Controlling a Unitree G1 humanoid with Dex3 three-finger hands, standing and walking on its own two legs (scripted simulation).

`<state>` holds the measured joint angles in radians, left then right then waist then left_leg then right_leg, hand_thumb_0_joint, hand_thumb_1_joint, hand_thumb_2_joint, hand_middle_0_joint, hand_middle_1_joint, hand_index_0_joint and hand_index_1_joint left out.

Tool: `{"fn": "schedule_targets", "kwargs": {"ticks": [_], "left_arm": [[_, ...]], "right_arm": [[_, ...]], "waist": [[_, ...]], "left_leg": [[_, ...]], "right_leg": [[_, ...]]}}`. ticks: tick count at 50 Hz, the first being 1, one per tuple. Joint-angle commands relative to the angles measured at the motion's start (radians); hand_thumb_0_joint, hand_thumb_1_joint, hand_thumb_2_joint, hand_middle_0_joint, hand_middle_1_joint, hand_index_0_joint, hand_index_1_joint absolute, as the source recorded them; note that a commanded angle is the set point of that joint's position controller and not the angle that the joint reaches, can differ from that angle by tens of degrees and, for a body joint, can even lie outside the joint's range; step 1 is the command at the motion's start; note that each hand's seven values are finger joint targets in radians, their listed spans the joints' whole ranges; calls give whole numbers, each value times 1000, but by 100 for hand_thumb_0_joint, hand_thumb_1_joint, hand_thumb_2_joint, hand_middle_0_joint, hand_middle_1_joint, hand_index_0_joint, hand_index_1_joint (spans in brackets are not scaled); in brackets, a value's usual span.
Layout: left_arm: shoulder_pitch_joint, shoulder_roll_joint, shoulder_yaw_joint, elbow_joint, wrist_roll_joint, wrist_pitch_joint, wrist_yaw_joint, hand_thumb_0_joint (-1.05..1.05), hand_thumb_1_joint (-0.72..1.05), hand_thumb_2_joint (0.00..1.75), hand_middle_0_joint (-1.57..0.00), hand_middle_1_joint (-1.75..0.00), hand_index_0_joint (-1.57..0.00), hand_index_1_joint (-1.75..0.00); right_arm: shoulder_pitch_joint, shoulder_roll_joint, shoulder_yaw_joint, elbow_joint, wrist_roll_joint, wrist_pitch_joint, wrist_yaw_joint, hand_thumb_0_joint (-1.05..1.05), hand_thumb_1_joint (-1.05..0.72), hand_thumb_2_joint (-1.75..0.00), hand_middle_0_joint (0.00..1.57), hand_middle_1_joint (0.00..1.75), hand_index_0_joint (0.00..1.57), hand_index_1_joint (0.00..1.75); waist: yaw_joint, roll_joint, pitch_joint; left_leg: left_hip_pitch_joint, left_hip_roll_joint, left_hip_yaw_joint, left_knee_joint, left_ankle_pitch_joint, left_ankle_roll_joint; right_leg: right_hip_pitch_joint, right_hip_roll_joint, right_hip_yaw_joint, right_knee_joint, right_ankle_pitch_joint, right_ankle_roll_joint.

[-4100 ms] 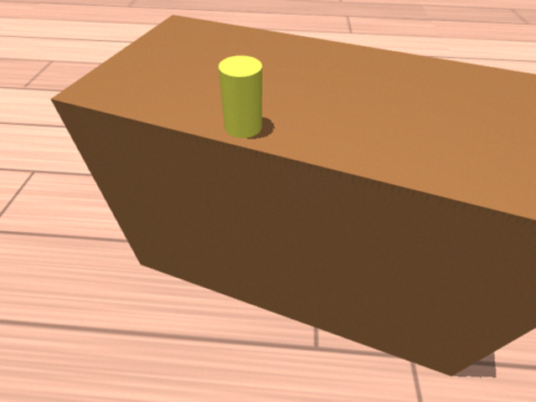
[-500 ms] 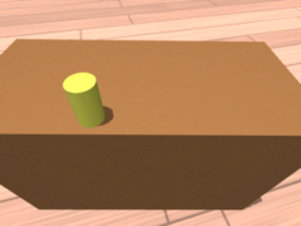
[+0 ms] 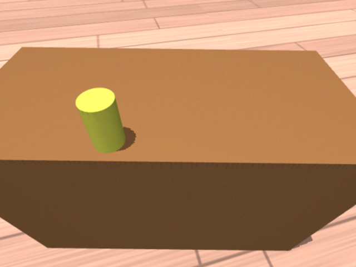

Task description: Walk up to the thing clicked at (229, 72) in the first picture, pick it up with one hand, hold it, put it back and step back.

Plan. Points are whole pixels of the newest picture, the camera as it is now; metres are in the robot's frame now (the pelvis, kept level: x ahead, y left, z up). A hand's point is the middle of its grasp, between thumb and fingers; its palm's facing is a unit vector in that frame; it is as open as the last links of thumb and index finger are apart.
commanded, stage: walk up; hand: left
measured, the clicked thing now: (103, 122) +0.43 +0.20 +0.09
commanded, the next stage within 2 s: stand in 0.12 s
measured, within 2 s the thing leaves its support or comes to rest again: neither
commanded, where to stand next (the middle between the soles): +0.05 -0.01 m, yaw +0 degrees
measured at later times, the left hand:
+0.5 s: hand out of the picture +0.07 +0.25 -0.15, palm faces -0.02 -0.94 -0.35, open 7.3 cm
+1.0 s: hand out of the picture +0.05 +0.25 -0.16, palm faces -0.03 -0.94 -0.35, open 7.3 cm
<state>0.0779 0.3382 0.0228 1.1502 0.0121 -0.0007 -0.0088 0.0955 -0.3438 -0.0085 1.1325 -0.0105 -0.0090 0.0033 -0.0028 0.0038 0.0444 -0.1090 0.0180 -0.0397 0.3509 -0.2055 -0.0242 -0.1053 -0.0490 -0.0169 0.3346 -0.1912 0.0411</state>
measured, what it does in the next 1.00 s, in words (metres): stands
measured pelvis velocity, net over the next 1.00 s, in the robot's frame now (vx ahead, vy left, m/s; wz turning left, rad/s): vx -0.02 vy -0.01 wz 0.00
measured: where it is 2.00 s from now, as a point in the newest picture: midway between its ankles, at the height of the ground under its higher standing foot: outside the picture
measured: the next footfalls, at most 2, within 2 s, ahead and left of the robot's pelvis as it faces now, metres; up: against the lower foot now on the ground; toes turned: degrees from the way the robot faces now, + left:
none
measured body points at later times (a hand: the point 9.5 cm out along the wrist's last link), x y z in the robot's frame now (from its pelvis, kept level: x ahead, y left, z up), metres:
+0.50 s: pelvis -0.01 +0.00 +0.00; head +0.00 -0.01 +0.45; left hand +0.07 +0.30 -0.13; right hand +0.07 -0.31 -0.13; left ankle -0.01 +0.14 -0.75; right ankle -0.01 -0.15 -0.75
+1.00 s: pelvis -0.02 -0.01 +0.00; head -0.01 -0.01 +0.45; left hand +0.05 +0.30 -0.13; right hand +0.05 -0.31 -0.13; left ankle -0.01 +0.14 -0.75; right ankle -0.01 -0.15 -0.75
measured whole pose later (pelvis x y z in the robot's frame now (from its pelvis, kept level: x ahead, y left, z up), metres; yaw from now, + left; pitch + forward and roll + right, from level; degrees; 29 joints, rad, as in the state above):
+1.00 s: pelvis -0.02 -0.01 +0.00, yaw +0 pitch -3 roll +0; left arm 0.12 0.36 0.00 1.13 0.01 0.00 -0.01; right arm 0.12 -0.36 0.01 1.12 -0.01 0.00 0.01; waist 0.00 0.01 0.06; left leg -0.12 0.03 -0.04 0.35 -0.18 -0.04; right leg -0.12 -0.04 -0.02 0.34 -0.17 0.03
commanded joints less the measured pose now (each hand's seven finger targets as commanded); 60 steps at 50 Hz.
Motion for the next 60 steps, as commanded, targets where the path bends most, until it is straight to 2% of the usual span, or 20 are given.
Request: {"fn": "schedule_targets", "kwargs": {"ticks": [1, 5, 6, 10, 26, 35, 38, 44, 48, 56, 58, 60], "left_arm": [[-65, 213, 41, -61, 0, -23, 14, 0, 90, 90, -20, -30, -20, -30], [-47, 208, 41, -58, 0, -23, 13, 0, 90, 90, -20, -30, -20, -30], [-43, 221, 37, -63, 0, -27, 17, 0, 90, 90, -20, -30, -20, -30], [-33, 226, 37, -67, -3, -28, 16, 0, 90, 90, -20, -30, -20, -30], [-20, 232, 26, -69, -2, -25, 12, 0, 90, 90, -20, -30, -20, -30], [-2, 231, 24, -72, -2, -26, 10, 0, 90, 90, -20, -30, -20, -30], [-2, 236, 24, -73, -3, -27, 9, 0, 90, 90, -20, -30, -20, -30], [6, 235, 22, -73, -2, -28, 11, 0, 90, 90, -20, -30, -20, -30], [7, 236, 21, -72, -2, -26, 12, 0, 90, 90, -20, -30, -20, -30], [8, 238, 23, -79, -4, -28, 11, 0, 90, 90, -20, -30, -20, -30], [13, 236, 22, -78, -4, -27, 11, 0, 90, 90, -20, -30, -20, -30], [15, 233, 20, -76, -5, -25, 10, 0, 90, 90, -20, -30, -20, -30]], "right_arm": [[-44, -214, -42, -60, 4, -22, -11, 0, -90, -90, 20, 30, 20, 30], [-48, -212, -41, -64, 5, -21, -11, 0, -90, -90, 20, 30, 20, 30], [-52, -222, -40, -71, -1, -21, -13, 0, -90, -90, 20, 30, 20, 30], [-34, -224, -38, -67, 1, -24, -13, 0, -90, -90, 20, 30, 20, 30], [-28, -224, -28, -65, 1, -16, -6, 0, -90, -90, 20, 30, 20, 30], [-28, -230, -30, -66, 1, -17, -5, 0, -90, -90, 20, 30, 20, 30], [-15, -226, -27, -65, 2, -19, -4, 0, -90, -90, 20, 30, 20, 30], [-20, -232, -28, -65, 3, -17, -6, 0, -90, -90, 20, 30, 20, 30], [-3, -229, -27, -60, 3, -13, -4, 0, -90, -90, 20, 30, 20, 30], [-7, -227, -25, -66, 2, -18, -6, 0, -90, -90, 20, 30, 20, 30], [-7, -229, -24, -64, 1, -18, -6, 0, -90, -90, 20, 30, 20, 30], [-8, -231, -25, -64, 2, -18, -6, 0, -90, -90, 20, 30, 20, 30]], "waist": [[3, 0, -73], [8, 3, -72], [8, 2, -54], [7, 6, -93], [3, -3, -50], [7, 13, -51], [5, 4, -64], [6, 1, -60], [4, -8, -26], [6, 6, -61], [9, 12, -56], [9, 5, -43]], "left_leg": [[-41, 94, -49, -60, 185, 42], [-23, 92, -49, -52, 191, 43], [-28, 103, -55, -44, 245, 39], [-10, 109, -54, -47, 274, 33], [-40, 101, -57, -79, 108, 35], [-37, 98, -60, -72, 89, 37], [-31, 104, -64, -72, 127, 37], [-16, 103, -66, -61, 122, 37], [-49, 96, -63, -72, 42, 37], [-36, 106, -63, -63, 135, 38], [-38, 104, -61, -65, 136, 36], [-41, 102, -63, -74, 99, 33]], "right_leg": [[48, -75, 48, -31, 142, -48], [34, -71, 46, -34, 134, -47], [31, -88, 61, -33, 198, -49], [63, -91, 63, -24, 226, -52], [16, -83, 69, -57, 83, -52], [1, -83, 74, -61, 71, -56], [15, -84, 74, -49, 93, -55], [-3, -84, 76, -55, 82, -55], [-18, -80, 80, -72, 11, -53], [14, -86, 79, -44, 107, -56], [12, -83, 74, -46, 107, -54], [-9, -80, 76, -53, 60, -54]]}}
